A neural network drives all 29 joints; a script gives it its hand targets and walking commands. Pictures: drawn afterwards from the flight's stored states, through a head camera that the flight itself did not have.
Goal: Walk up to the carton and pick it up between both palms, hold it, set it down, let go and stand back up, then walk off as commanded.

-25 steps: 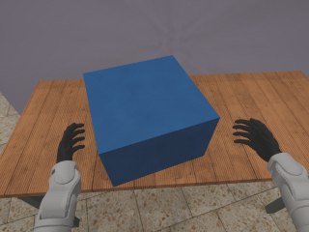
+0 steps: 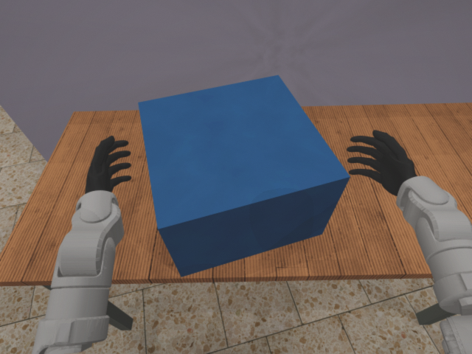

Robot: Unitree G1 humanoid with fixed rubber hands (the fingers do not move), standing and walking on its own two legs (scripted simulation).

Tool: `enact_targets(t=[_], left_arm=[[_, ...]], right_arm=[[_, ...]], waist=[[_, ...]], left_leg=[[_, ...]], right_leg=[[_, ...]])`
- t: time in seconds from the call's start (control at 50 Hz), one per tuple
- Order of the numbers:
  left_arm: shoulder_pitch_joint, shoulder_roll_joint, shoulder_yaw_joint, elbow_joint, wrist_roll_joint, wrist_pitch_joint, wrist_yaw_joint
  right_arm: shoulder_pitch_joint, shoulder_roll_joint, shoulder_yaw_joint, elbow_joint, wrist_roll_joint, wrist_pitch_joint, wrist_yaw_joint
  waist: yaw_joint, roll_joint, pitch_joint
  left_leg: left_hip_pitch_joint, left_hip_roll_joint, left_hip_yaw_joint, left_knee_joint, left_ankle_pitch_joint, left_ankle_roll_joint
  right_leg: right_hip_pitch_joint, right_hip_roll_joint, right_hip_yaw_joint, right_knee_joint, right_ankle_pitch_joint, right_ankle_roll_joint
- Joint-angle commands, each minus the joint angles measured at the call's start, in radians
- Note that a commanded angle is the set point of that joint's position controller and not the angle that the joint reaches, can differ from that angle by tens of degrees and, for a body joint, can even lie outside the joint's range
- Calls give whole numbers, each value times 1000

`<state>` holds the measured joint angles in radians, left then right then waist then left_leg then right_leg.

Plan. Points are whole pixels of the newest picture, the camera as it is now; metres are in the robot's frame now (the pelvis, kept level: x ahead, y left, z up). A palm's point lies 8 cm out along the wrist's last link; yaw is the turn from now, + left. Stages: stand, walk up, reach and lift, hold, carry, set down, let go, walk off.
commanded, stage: reach and lift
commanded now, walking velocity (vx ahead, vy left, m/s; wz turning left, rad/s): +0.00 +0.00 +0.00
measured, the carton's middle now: (232, 170) +0.46 +0.05 +0.01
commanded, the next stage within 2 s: none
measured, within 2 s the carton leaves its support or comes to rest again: neither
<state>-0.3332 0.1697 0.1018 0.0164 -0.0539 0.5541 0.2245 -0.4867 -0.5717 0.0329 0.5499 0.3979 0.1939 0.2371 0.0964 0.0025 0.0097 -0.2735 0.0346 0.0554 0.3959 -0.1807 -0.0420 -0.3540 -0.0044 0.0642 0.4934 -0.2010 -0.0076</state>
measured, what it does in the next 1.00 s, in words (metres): stands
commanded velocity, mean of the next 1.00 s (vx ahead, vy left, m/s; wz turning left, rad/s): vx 0.00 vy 0.00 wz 0.00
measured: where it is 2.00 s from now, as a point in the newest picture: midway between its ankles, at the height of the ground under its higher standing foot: outside the picture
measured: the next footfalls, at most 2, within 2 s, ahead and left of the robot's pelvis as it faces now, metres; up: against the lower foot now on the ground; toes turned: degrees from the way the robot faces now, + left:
none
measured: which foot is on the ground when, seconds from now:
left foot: down 0.00-1.00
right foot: down 0.00-1.00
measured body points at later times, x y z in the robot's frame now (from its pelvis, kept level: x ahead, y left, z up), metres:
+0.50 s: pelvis +0.01 +0.00 +0.00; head +0.07 -0.02 +0.45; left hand +0.38 +0.25 +0.14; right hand +0.47 -0.20 +0.12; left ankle +0.01 +0.15 -0.74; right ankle +0.03 -0.12 -0.74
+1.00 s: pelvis +0.02 +0.00 +0.00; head +0.09 -0.02 +0.45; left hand +0.39 +0.26 +0.09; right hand +0.49 -0.20 +0.09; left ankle +0.01 +0.15 -0.74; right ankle +0.03 -0.12 -0.74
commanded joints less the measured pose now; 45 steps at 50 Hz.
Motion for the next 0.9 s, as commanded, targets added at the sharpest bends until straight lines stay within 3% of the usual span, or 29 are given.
enact_targets(t=[0.0,0.04,0.06,0.14,0.18,0.26,0.28,0.32,0.34,0.36,0.38,0.42,0.44,0.46,0.48,0.52,0.54,0.58,0.62,0.64,0.66,0.68,0.78,0.8,0.88], left_arm=[[-295,159,190,-87,-136,18,-15],[-300,166,200,-51,-135,34,-19],[-318,164,191,-91,-134,36,-23],[-375,194,197,-116,-135,37,-18],[-405,191,206,-68,-142,42,-17],[-463,208,210,14,-149,54,-26],[-449,195,201,31,-150,56,-27],[-470,219,228,70,-140,61,-21],[-487,203,212,56,-136,59,-24],[-494,201,221,67,-137,59,-27],[-468,193,217,53,-128,61,-32],[-552,204,213,128,-134,59,-36],[-560,214,225,110,-138,59,-31],[-560,201,207,82,-138,53,-28],[-550,211,216,66,-128,56,-27],[-579,212,214,108,-126,50,-35],[-616,225,209,122,-124,46,-32],[-636,223,197,147,-143,36,-22],[-618,210,203,168,-135,38,-28],[-598,216,215,157,-136,33,-29],[-594,198,209,220,-118,30,-31],[-590,191,208,229,-114,25,-34],[-588,166,189,253,-105,-50,-44],[-595,169,189,227,-108,-74,-42],[-520,127,147,325,-114,-161,-61]], right_arm=[[-445,-341,-88,-84,87,-4,-11],[-471,-347,-75,-54,83,6,-10],[-481,-345,-73,-52,85,6,-13],[-536,-351,-70,-81,90,10,-18],[-574,-345,-58,-68,87,13,-21],[-653,-329,-37,-68,90,25,-29],[-634,-329,-41,-32,86,33,-32],[-669,-339,-42,-24,82,34,-29],[-672,-328,-50,8,74,37,-36],[-692,-330,-44,-13,69,34,-40],[-667,-332,-45,-1,67,36,-41],[-742,-325,-34,43,65,44,-37],[-752,-327,-30,20,70,43,-38],[-739,-328,-33,28,66,38,-40],[-724,-332,-16,23,77,38,-41],[-769,-321,-16,32,70,36,-43],[-786,-331,-32,50,60,34,-44],[-806,-319,-17,57,70,33,-40],[-789,-315,-20,85,58,32,-44],[-792,-318,-8,42,59,27,-49],[-768,-307,-21,134,50,28,-46],[-770,-289,7,135,59,27,-45],[-751,-253,18,159,47,-19,-45],[-768,-255,7,105,43,-39,-47],[-695,-222,20,219,41,-89,-39]], waist=[[97,-79,-446],[109,-91,-432],[99,-86,-444],[117,-64,-494],[129,-94,-501],[142,-95,-511],[127,-86,-497],[149,-109,-520],[127,-86,-507],[139,-96,-548],[120,-88,-544],[134,-98,-518],[150,-101,-562],[133,-84,-605],[141,-67,-605],[137,-92,-600],[130,-81,-615],[151,-61,-624],[141,-87,-625],[150,-100,-637],[135,-72,-601],[151,-77,-602],[150,-85,-629],[150,-81,-665],[137,-91,-633]], left_leg=[[59,-49,28,-63,263,-6],[44,-49,26,-67,281,-8],[58,-49,27,-60,320,-14],[68,-46,21,-53,340,-21],[46,-47,31,-48,338,-18],[2,-49,40,-52,311,-12],[2,-46,33,-53,331,-20],[-27,-47,38,-59,306,-14],[-11,-43,34,-55,322,-23],[-6,-44,39,-49,355,-23],[2,-45,33,-47,388,-28],[-46,-45,33,-58,331,-24],[-31,-42,39,-55,354,-26],[-11,-41,33,-42,383,-34],[11,-43,39,-35,431,-40],[-26,-41,38,-38,396,-32],[-45,-42,36,-45,369,-34],[-47,-41,33,-38,379,-37],[-37,-39,40,-30,403,-38],[-45,-43,45,-26,421,-34],[-41,-38,42,-34,386,-39],[-46,-38,45,-25,406,-38],[-61,-39,45,-12,414,-37],[-58,-38,41,-10,428,-41],[-47,-37,38,12,447,-44]], right_leg=[[322,106,-45,-146,235,-56],[325,107,-48,-154,243,-56],[342,110,-49,-147,289,-53],[332,111,-52,-149,284,-56],[334,112,-47,-143,296,-49],[347,106,-44,-134,305,-44],[360,106,-48,-135,319,-44],[363,106,-44,-136,305,-45],[355,105,-49,-135,314,-43],[370,108,-46,-130,355,-41],[388,108,-47,-127,397,-40],[350,109,-52,-131,330,-37],[351,111,-50,-128,344,-39],[356,113,-55,-123,375,-43],[378,114,-53,-119,431,-39],[378,111,-53,-111,446,-29],[359,113,-58,-112,406,-34],[351,110,-58,-120,376,-40],[354,113,-56,-111,434,-31],[388,114,-55,-104,471,-29],[357,117,-60,-110,410,-32],[357,111,-57,-107,448,-30],[337,116,-61,-96,468,-26],[343,118,-66,-86,481,-26],[318,116,-77,-80,473,-26]])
